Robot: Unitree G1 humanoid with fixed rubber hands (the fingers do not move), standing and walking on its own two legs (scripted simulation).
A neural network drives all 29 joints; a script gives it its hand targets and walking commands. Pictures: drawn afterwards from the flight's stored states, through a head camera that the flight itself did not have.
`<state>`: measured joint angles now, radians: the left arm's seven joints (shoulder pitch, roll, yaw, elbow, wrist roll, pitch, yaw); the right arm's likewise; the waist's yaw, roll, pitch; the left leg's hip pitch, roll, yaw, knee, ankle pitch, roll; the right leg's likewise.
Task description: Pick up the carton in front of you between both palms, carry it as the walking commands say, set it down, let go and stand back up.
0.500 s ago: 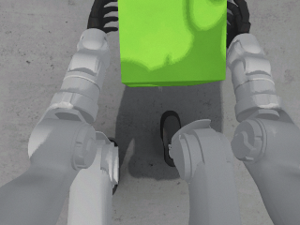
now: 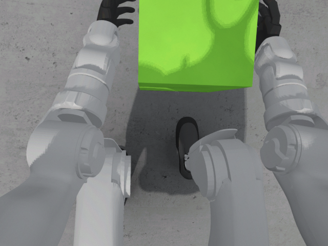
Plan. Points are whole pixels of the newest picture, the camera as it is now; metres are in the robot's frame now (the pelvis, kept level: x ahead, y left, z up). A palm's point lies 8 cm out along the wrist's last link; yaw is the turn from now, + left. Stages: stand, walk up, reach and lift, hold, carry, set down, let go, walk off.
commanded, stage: set down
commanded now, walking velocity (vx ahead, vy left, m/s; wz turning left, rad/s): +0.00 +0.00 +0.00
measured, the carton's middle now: (184, 45) +0.50 -0.12 -0.24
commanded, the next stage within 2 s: let go in 1.38 s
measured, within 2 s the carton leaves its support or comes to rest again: neither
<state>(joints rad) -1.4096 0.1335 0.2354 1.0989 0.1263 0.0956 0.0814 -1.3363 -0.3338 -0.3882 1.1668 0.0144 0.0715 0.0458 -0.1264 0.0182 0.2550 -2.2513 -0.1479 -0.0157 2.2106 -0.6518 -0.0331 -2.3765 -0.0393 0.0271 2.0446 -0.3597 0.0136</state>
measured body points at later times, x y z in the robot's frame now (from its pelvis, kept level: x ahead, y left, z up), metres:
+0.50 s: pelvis +0.00 +0.00 +0.01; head +0.36 -0.04 +0.28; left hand +0.56 +0.07 -0.15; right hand +0.49 -0.30 -0.15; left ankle +0.09 +0.11 -0.34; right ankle +0.16 -0.13 -0.34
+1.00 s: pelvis +0.03 -0.01 +0.13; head +0.34 -0.05 +0.45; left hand +0.57 +0.08 +0.01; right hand +0.48 -0.31 +0.01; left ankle +0.09 +0.11 -0.34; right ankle +0.16 -0.13 -0.34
